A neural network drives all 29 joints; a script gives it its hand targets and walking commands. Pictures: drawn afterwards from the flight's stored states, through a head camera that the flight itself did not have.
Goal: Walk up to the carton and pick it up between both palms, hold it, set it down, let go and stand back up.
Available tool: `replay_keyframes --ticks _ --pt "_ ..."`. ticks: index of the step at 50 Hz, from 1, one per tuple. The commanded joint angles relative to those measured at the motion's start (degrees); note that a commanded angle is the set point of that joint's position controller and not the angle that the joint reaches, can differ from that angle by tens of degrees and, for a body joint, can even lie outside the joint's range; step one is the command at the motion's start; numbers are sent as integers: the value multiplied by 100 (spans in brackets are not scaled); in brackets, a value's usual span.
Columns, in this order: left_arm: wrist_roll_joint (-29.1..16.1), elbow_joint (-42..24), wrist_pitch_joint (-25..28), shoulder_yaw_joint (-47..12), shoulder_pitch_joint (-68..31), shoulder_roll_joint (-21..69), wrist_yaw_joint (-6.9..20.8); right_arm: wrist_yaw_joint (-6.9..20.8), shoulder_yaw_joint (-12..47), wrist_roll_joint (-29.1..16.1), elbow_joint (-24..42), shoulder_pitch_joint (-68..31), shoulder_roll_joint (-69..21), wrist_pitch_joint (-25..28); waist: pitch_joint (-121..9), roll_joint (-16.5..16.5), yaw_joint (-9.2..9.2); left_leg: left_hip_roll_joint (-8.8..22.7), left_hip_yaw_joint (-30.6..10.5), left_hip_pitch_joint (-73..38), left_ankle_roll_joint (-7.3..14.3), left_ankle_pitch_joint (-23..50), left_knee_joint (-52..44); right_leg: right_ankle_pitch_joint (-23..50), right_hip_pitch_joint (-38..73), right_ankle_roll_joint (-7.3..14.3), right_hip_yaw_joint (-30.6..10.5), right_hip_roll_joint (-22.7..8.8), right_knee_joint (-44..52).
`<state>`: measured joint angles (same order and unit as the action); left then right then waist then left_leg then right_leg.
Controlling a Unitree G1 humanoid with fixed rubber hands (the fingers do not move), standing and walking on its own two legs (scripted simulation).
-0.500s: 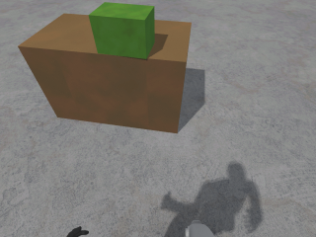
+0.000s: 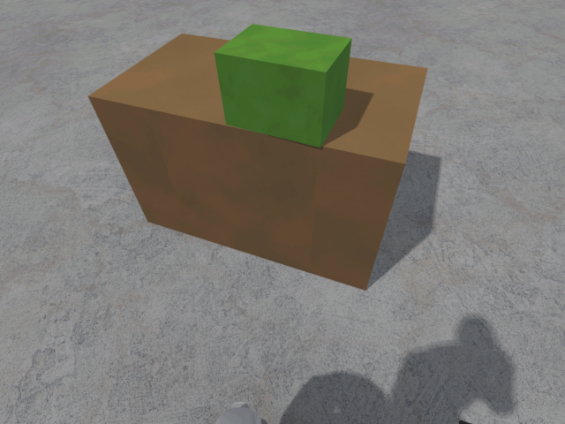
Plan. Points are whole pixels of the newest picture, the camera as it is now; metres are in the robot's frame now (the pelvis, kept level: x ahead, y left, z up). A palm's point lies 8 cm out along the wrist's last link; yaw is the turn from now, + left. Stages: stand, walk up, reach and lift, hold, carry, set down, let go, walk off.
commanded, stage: walk up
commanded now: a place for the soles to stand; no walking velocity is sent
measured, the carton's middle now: (285, 83) +1.00 +0.05 +0.00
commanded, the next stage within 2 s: none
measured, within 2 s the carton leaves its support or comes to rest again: neither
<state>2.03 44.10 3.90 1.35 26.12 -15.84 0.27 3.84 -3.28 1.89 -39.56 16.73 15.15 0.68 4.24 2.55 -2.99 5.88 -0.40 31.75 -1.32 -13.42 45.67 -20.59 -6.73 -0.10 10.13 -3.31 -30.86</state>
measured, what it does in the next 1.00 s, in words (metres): walks ahead: left foot, then right foot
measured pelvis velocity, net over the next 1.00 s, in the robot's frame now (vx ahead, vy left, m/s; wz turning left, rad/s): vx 0.41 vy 0.01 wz -0.04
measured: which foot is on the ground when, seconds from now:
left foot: up 0.00-0.06, down 0.08-0.62, up 0.64-1.00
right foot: down 0.00-0.12, up 0.14-0.56, down 0.58-1.00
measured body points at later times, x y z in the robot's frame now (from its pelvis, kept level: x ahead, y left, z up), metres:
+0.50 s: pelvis +0.21 +0.02 +0.00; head +0.22 +0.02 +0.45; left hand +0.31 +0.28 -0.11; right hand +0.22 -0.24 -0.13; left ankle +0.18 +0.14 -0.73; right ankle +0.34 -0.13 -0.70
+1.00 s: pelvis +0.41 +0.01 +0.00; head +0.42 +0.01 +0.44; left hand +0.41 +0.27 -0.13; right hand +0.51 -0.25 -0.12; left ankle +0.54 +0.15 -0.71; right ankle +0.37 -0.13 -0.73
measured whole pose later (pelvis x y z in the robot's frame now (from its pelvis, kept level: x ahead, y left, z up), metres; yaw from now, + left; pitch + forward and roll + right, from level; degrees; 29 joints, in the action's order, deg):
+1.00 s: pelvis +0.41 +0.01 +0.00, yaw -2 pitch -3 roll -2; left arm 2.3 42.4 2.6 1.5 27.1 -14.7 0.5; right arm 2.9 -2.5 2.0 -39.7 16.7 15.7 0.3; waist 4.6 2.3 -3.6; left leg 5.6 0.4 28.9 -1.0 -15.4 42.5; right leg -21.5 -10.3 -0.3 2.6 -1.2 -34.7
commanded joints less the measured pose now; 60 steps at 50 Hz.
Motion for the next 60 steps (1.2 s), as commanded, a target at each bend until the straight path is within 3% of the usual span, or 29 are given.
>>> replay_keyframes --ticks 1,4,5,6,7,10,12,16,20,23,25,28,29,30,31,32,35,38,42,47,49,51,52,53,54,55,56,58,60 --pt "-29 -512 60 293 -19 -1191 -15 -28 -167 17 630 -126 338 249 132 -891 70 -249 448 -1114 262 278 -858 382 -993 1296 -1092 -1503 1199" --pt "43 -540 -29 141 218 -815 33 -201 -412 168 293 1388 852 350 -460 512 800 -261 -49 -2963 447 -176 -1164 425 -1566 860 -477 -977 -1092" --pt "7 -739 -66 -1 465 -444 90 -285 -499 127 248 1850 1303 363 -985 1719 979 852 -2089 -3539 918 -1610 -1930 -421 -2284 482 -85 -152 -3094" --pt "0 -879 -193 60 493 -607 93 -398 -512 47 323 1754 1607 318 -771 1290 970 1767 -4250 -3514 1428 -2920 -3071 -1317 -3191 272 -580 280 -3861" --pt "2 -889 -334 194 225 -986 82 -496 -499 -12 327 1463 1513 224 -545 684 953 1766 -4322 -3115 1746 -3994 -3375 -1323 -3255 210 -849 -4 -4296" --pt "-48 -805 -315 169 265 -861 115 -519 -329 5 485 791 1238 241 -86 705 643 1339 -2585 -2407 1309 -2015 -3132 -197 -3253 131 -1231 -286 -4438" --pt "-39 -747 -262 175 429 -742 158 -480 -196 5 446 460 970 297 -261 770 463 1020 -1908 -1998 1377 -1136 -3027 -76 -2746 8 -1316 -386 -4074" --pt "-12 -847 -353 232 87 -677 185 -439 -140 -1 276 514 928 408 112 572 463 1277 -1921 -1740 1711 -1277 -3193 -55 -2915 -116 -1392 -430 -3434" --pt "-14 -1041 -281 243 -556 -450 291 -445 -113 31 118 634 935 481 486 167 622 1123 -1290 -1869 1498 -581 -3263 664 -3161 -140 -1286 -380 -2116" --pt "-8 -1174 -158 212 -853 -279 276 -411 -124 31 19 702 1075 449 197 456 683 1064 -809 -2123 1407 187 -2882 819 -2549 -39 -1107 -316 -1115" --pt "-22 -1145 -117 247 -575 -322 268 -389 -133 74 -10 644 1121 395 134 342 519 1020 -531 -2040 1465 405 -2552 881 -1958 122 -830 -60 -699" --pt "14 -934 -47 472 307 -584 151 -313 -48 29 32 569 1005 301 -80 -173 -5 746 -55 -849 1124 -466 -1411 968 -137 320 -839 171 -524" --pt "79 -823 -33 589 770 -868 81 -281 47 22 57 810 668 270 -306 -810 -180 416 322 -532 902 -363 -316 558 421 423 -1053 75 -498" --pt "102 -808 -27 655 1157 -1315 15 -245 163 -21 149 1078 376 239 -690 -1928 -315 -247 781 6 521 -951 1467 -1095 875 893 -3095 -1079 333" --pt "48 -915 -80 704 1123 -1607 -72 -239 94 -29 286 1246 560 142 -508 -2038 -216 -697 492 674 308 -2056 2385 -2365 823 1598 -5313 -2035 1440" --pt "-57 -900 -145 706 856 -1567 -143 -266 15 30 318 942 1031 26 -251 -1569 -240 -444 72 857 269 -2092 2913 -3189 407 2041 -5725 -2190 1885" --pt "-26 -1059 -115 541 322 -1204 -166 -237 -34 27 266 626 876 2 362 -1049 -106 -125 -180 811 222 -1127 3039 -1703 -486 1373 -4133 -1714 1802" --pt "33 -1000 -40 427 -188 -985 -101 -161 6 -49 118 1053 703 50 -12 -1043 242 -80 -163 48 69 -855 2339 -630 -850 1239 -2856 -1164 1517" --pt "69 -819 48 405 -55 -964 -87 -117 -15 -15 306 534 537 25 54 -1226 103 59 -162 348 -40 -580 1126 -122 -574 1505 -2578 -1269 1444" --pt "7 -662 54 404 137 -1088 -31 -107 -41 -18 667 -163 488 136 98 -1039 -54 -30 168 -113 -12 -146 -290 860 -584 1381 -2144 -1143 1116" --pt "7 -702 12 405 55 -1219 -10 -111 -120 0 589 170 423 179 -7 -1136 116 -153 301 -1089 134 39 -749 349 -1211 1290 -2060 -1225 899" --pt "-17 -769 -40 310 -65 -989 19 -165 -213 52 427 679 574 225 -21 -563 449 -456 465 -2212 249 313 -960 -244 -2010 1011 -1766 -989 378" --pt "-27 -697 -59 223 95 -810 59 -216 -313 74 313 1132 758 271 -255 -132 654 -430 197 -2849 345 129 -1131 -96 -2194 796 -1454 -696 -398" --pt "-43 -786 -61 86 404 -440 91 -300 -419 136 277 1508 1132 310 -584 946 778 293 -964 -3502 605 -1066 -1629 81 -2646 506 -926 -239 -1960" --pt "-31 -970 -108 41 550 -275 108 -377 -442 71 384 1710 1544 317 -686 1589 815 1742 -3472 -3502 1158 -2362 -2782 -1258 -3305 161 -720 442 -3587" --pt "23 -971 -280 217 389 -799 53 -454 -467 -16 264 1576 1595 212 -568 864 830 1887 -4116 -3109 1607 -3624 -3336 -1428 -3416 71 -996 294 -4078" --pt "29 -992 -372 276 222 -940 47 -483 -388 -82 322 1359 1442 182 -193 838 805 1859 -4012 -2700 1633 -3713 -3417 -1060 -3483 46 -1147 107 -4356" --pt "-4 -898 -373 240 153 -826 66 -511 -270 -22 328 987 1203 203 286 446 616 1499 -2731 -2275 1350 -2326 -3207 -495 -3481 89 -1279 -51 -4337" --pt "-30 -793 -313 216 376 -686 118 -480 -199 17 352 591 1075 244 151 822 498 1238 -2008 -1766 1419 -1518 -3089 -297 -2951 18 -1335 -242 -3864"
